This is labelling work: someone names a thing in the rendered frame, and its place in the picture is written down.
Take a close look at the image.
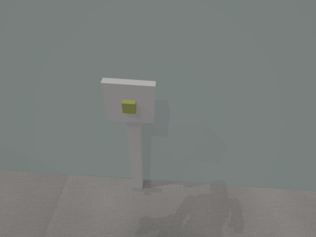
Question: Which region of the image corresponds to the panel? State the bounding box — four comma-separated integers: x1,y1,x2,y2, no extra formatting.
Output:
101,78,156,189

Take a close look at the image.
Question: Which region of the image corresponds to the button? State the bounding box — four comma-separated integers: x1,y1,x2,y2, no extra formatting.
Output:
121,100,136,114

